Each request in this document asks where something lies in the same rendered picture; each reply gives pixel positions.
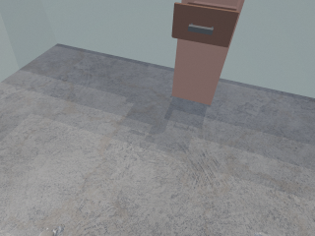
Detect handle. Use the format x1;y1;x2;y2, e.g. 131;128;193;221
188;23;214;35

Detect cabinet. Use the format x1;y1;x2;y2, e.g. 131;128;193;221
171;0;245;105

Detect robot left hand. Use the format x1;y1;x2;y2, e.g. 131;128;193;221
38;224;65;236

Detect drawer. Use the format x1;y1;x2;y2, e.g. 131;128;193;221
171;2;239;48

